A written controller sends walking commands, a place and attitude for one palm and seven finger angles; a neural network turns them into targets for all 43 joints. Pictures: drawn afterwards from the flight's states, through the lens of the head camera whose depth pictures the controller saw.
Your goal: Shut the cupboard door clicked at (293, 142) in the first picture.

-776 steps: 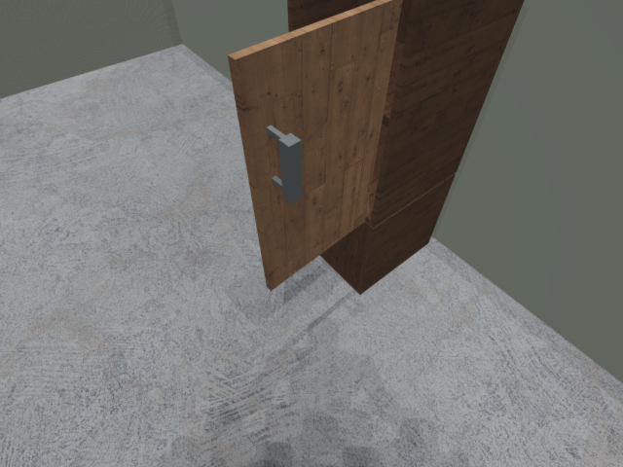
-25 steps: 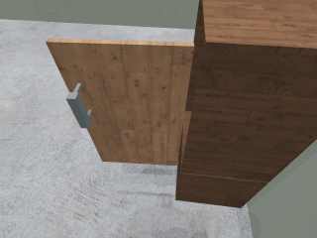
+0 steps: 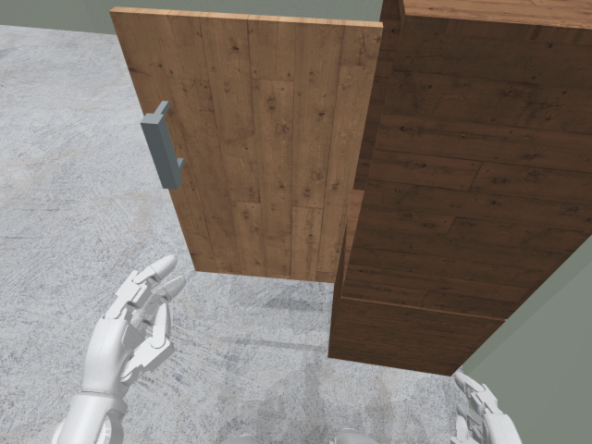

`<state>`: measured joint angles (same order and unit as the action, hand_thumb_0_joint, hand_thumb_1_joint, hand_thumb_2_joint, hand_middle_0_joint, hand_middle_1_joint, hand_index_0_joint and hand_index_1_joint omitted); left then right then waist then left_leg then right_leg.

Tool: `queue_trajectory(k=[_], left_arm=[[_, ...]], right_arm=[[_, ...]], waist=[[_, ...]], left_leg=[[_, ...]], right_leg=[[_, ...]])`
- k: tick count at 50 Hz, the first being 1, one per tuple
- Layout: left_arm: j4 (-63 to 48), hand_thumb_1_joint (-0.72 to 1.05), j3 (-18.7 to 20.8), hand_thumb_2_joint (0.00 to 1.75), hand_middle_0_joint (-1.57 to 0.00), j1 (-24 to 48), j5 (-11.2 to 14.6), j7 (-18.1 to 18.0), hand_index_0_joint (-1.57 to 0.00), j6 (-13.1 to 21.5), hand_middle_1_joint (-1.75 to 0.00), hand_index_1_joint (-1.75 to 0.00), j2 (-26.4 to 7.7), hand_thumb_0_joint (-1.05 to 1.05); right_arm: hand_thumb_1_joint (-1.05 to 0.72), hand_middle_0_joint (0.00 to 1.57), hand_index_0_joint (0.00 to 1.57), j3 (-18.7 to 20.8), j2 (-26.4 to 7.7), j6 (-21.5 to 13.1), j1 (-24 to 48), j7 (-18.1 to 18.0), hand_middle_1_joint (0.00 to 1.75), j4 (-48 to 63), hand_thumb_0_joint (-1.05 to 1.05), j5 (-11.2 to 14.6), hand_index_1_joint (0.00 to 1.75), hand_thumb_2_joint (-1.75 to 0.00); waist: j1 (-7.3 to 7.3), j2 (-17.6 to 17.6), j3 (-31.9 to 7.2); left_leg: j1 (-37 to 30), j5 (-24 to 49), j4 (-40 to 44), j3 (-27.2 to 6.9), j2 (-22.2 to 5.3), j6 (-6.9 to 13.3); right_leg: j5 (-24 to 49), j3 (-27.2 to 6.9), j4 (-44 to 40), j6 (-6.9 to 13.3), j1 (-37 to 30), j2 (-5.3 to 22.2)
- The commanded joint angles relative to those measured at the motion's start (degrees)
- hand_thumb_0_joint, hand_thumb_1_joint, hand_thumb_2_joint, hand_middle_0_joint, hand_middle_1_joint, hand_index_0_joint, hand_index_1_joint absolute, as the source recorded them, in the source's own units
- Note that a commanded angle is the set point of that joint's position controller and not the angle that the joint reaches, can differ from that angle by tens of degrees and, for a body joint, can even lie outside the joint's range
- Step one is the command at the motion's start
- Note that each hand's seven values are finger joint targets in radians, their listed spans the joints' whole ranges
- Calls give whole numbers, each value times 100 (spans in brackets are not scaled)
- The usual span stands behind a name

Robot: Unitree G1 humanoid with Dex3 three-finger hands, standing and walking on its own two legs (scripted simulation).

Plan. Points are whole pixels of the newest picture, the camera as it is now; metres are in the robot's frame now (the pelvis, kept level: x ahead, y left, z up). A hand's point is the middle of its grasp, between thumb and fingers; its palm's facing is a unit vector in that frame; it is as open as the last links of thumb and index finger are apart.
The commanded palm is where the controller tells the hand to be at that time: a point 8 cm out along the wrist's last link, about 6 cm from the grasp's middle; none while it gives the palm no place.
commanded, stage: raise the hand and make a fist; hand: left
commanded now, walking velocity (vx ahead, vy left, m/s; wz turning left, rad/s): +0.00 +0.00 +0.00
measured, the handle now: (168, 145) +0.53 +0.22 +0.13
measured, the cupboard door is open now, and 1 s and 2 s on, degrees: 93 93 93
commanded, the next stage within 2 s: bring the fist close to the handle in 1.64 s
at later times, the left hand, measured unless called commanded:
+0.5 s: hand (138, 348) +0.23 +0.19 +0.06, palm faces -0.03 -1.00 -0.04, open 4.4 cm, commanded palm +0.19 +0.24 +0.06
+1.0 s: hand (112, 314) +0.25 +0.22 +0.10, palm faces -0.03 -1.00 -0.05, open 3.1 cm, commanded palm +0.22 +0.27 +0.11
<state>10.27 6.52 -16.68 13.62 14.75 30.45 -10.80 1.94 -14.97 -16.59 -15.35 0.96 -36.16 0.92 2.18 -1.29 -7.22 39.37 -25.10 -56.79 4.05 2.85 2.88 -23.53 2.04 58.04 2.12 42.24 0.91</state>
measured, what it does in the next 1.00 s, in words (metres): stands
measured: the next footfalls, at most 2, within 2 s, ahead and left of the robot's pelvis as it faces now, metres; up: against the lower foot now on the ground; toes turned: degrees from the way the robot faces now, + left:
none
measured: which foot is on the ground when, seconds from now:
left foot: down 0.00-1.00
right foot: down 0.00-1.00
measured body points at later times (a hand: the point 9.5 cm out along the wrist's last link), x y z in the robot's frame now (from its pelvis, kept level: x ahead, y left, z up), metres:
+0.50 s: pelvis +0.02 +0.00 +0.00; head +0.07 +0.01 +0.44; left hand +0.22 +0.25 +0.06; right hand +0.21 -0.21 -0.07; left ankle +0.04 +0.09 -0.67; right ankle +0.06 -0.09 -0.67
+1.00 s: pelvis +0.04 +0.02 +0.02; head +0.08 +0.03 +0.47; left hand +0.24 +0.27 +0.11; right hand +0.25 -0.19 -0.04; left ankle +0.04 +0.09 -0.67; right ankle +0.06 -0.09 -0.67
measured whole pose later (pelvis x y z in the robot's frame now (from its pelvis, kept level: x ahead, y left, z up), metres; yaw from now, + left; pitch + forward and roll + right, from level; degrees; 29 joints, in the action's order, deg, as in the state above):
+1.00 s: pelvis +0.04 +0.02 +0.02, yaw +3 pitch +9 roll -3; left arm -11.3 9.5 -23.2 17.2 17.4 11.8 -16.7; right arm -3.0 -13.5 -12.6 -15.0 -2.7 -26.8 2.3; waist -1.1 2.1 -6.0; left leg 35.4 -27.4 -54.2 -0.8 2.8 4.3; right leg -24.1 3.9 49.7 0.8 34.4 -1.8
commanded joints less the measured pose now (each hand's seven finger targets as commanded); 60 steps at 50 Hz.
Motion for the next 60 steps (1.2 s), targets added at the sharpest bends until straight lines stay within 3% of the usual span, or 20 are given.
queue_trajectory(k=[1,3,6,9,10,13,14,17,19,21,24,28,31,34,39,47,52,54,57,60], left_arm=[[-822,90,842,90,-46,-820,374,688,-46,-12,-58,-58,-1271,0],[-1691,90,948,90,-49,-193,541,436,-49,-278,-62,-62,-1344,0],[-3074,90,722,90,-55,589,438,-31,-55,-71,-68,-68,-1288,0],[-3200,90,111,90,-60,828,265,-93,-60,86,-74,-74,-1064,0],[-2966,90,31,90,-62,728,255,-3,-62,42,-76,-76,-1061,0],[-2322,90,31,90,-68,224,248,351,-68,-426,-82,-82,-1132,0],[-2145,90,175,90,-69,129,242,427,-69,-650,-84,-84,-1258,0],[-2439,90,559,90,-75,-140,385,511,-75,-1173,-90,-90,-1441,0],[-2606,90,886,90,-79,-357,491,377,-79,-1310,-94,-94,-1481,0],[-2876,90,927,90,-82,-568,576,267,-82,-1256,-98,-98,-1308,0],[-2960,90,734,90,-88,-637,494,182,-88,-1095,-104,-104,-1146,0],[-2983,90,532,90,-95,-867,466,326,-95,-1033,-112,-112,-1028,0],[-3272,90,641,90,-101,-894,449,348,-101,-1070,-118,-118,-1186,0],[-3431,90,759,90,-106,-867,459,270,-106,-1116,-124,-124,-1280,0],[-3376,90,800,90,-115,-755,497,177,-115,-1220,-134,-134,-1233,0],[-3407,90,701,90,-130,-292,489,289,-130,-1500,-150,-150,-1278,0],[-3402,90,806,90,-130,-69,514,277,-130,-1634,-150,-150,-1349,0],[-3201,90,885,90,-130,6,528,278,-130,-1729,-150,-150,-1427,0],[-3259,90,827,90,-130,277,527,291,-130,-1803,-150,-150,-1397,0],[-3236,90,861,90,-130,410,513,288,-130,-1891,-150,-150,-1450,0]], right_arm=[[-90,20,20,251,-845,-148,886,-46,30,1960,0,219,30,-90],[-90,20,20,165,-768,-107,769,-185,30,2113,0,237,30,-90],[-90,20,20,69,-635,-205,551,-327,30,2018,0,179,30,-90],[-90,20,20,-57,-709,-326,461,-413,30,1771,0,119,30,-90],[-90,20,20,-56,-754,-354,390,-446,30,1686,0,126,30,-90],[-90,20,20,-73,-798,-341,315,-492,30,1611,0,188,30,-90],[-90,20,20,-107,-795,-306,336,-495,30,1621,0,209,30,-90],[-90,20,20,-82,-723,-192,358,-508,30,1773,0,230,30,-90],[-90,20,20,-101,-605,-146,425,-512,30,1782,0,179,30,-90],[-90,20,20,-83,-527,-119,383,-486,30,1771,0,134,30,-90],[-90,20,20,-93,-526,-113,341,-433,30,1706,0,71,30,-90],[-90,20,20,-14,-597,-96,204,-384,30,1701,0,95,30,-90],[-90,20,20,9,-616,-83,146,-384,30,1735,0,106,30,-90],[-90,20,20,-8,-602,-32,167,-388,30,1735,0,112,30,-90],[-90,20,20,-26,-618,79,167,-407,30,1756,0,135,30,-90],[-90,20,20,-132,-644,86,198,-428,30,1809,0,180,30,-90],[-90,20,20,-189,-628,54,252,-433,30,1733,0,197,30,-90],[-90,20,20,-204,-663,56,296,-448,30,1686,0,196,30,-90],[-90,20,20,-219,-662,7,353,-463,30,1659,0,227,30,-90],[-90,20,20,-227,-664,-35,395,-478,30,1613,0,235,30,-90]], waist=[[-676,25,-512],[-583,334,-783],[-265,517,-1007],[122,402,-630],[173,339,-530],[130,249,-368],[39,392,-363],[-198,293,-722],[-360,288,-895],[-391,168,-1119],[-312,345,-1007],[-203,335,-982],[-253,485,-1228],[-315,571,-1130],[-278,392,-968],[-236,569,-807],[-273,754,-735],[-270,487,-562],[-255,647,-519],[-260,525,-527]], left_leg=[[1246,-1141,481,-384,39,-213],[1097,-1278,493,-483,-21,-157],[738,-1184,377,-686,-129,-79],[702,-1273,281,-852,-189,-22],[768,-1215,213,-845,-191,-18],[856,-1007,231,-795,-205,-10],[805,-912,275,-783,-199,-3],[538,-361,471,-753,-183,-29],[392,221,498,-755,-174,-44],[173,834,551,-783,-187,-84],[-69,1399,598,-813,-200,-106],[-312,1613,673,-831,-230,-166],[-626,1967,754,-870,-261,-214],[-787,2297,834,-907,-276,-285],[-875,2056,1009,-918,-300,-322],[-1167,1754,1360,-1019,-348,-354],[-1410,1837,1562,-1058,-372,-397],[-1307,1628,1629,-1040,-366,-345],[-1418,1378,1797,-1070,-369,-345],[-1507,1342,1917,-1055,-363,-291]], right_leg=[[-2475,-962,-1094,64,-410,87],[-2455,-965,-1095,20,-349,41],[-2100,-830,-1022,1,-132,-69],[-1923,-676,-974,-20,198,-155],[-1926,-699,-1034,-34,209,-146],[-1879,-713,-1251,-71,26,-126],[-1827,-711,-1268,-48,-57,-128],[-1420,-628,-1397,-66,-653,-94],[-810,-547,-1328,-39,-1017,-141],[160,-360,-1158,-47,-1256,-175],[1106,-108,-864,-34,-1136,-253],[1339,-2,-859,-71,-995,-245],[1494,50,-850,-43,-1095,-254],[1620,102,-857,-10,-1141,-286],[1455,152,-1009,-21,-1168,-305],[1219,193,-1296,-17,-1277,-283],[1246,222,-1439,-5,-1408,-279],[1191,194,-1558,-5,-1488,-291],[1024,199,-1678,-12,-1535,-257],[1028,175,-1816,-13,-1721,-237]])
